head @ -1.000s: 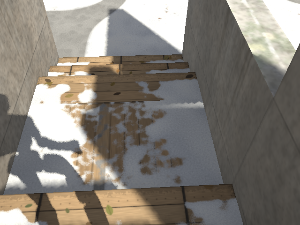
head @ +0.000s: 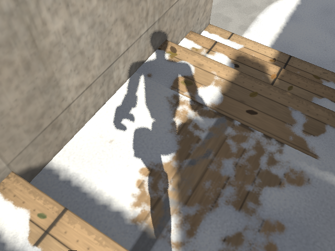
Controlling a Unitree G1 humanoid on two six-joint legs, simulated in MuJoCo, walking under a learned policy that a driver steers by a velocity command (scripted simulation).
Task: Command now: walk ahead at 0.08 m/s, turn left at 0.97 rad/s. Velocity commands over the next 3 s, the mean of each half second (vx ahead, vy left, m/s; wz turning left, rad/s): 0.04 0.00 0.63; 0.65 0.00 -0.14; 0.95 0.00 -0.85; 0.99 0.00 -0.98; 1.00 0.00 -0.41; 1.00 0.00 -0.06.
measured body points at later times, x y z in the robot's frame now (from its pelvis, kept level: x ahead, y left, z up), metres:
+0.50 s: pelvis +0.12 -0.08 +0.01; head +0.13 -0.05 +0.46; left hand +0.23 +0.24 -0.07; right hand +0.38 -0.27 -0.05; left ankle +0.07 +0.00 -0.71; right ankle +0.11 -0.24 -0.66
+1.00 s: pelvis +0.34 +0.02 -0.03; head +0.34 +0.04 +0.42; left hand +0.35 +0.32 -0.15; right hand +0.49 -0.22 -0.12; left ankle +0.29 +0.15 -0.71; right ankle +0.29 -0.16 -0.67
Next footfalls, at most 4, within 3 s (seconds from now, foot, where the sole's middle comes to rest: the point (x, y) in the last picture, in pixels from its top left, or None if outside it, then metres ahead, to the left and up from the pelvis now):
0.54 right None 0.13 -0.24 -0.75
0.88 left None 0.33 0.16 -0.75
1.32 right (169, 180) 0.76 -0.02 -0.91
1.68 left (157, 103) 1.22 0.03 -0.91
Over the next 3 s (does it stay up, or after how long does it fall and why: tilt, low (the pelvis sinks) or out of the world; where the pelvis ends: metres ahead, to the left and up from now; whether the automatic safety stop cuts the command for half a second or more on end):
stays up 1.70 -0.84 -0.42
